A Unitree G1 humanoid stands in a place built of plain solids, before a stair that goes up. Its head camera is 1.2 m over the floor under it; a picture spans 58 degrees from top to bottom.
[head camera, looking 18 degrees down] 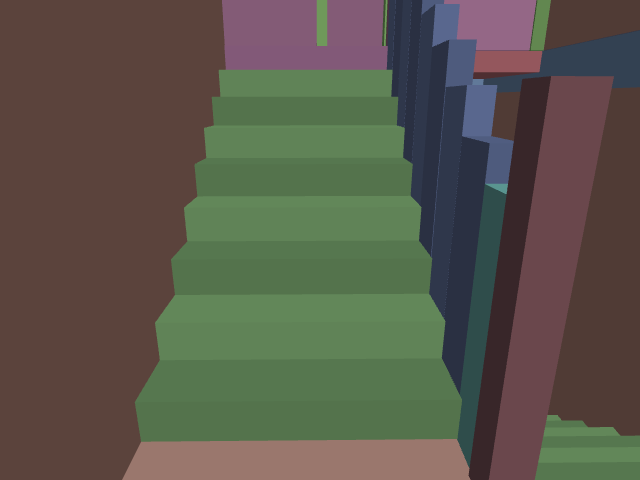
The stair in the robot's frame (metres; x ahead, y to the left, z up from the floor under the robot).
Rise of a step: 0.17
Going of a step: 0.26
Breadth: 1.17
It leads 1 degrees to the left of straight ahead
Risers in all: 9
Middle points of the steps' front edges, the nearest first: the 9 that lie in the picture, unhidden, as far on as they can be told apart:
1.29 0.07 0.18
1.55 0.08 0.35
1.81 0.08 0.52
2.07 0.08 0.70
2.33 0.09 0.87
2.59 0.09 1.04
2.85 0.09 1.22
3.11 0.10 1.39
3.37 0.10 1.56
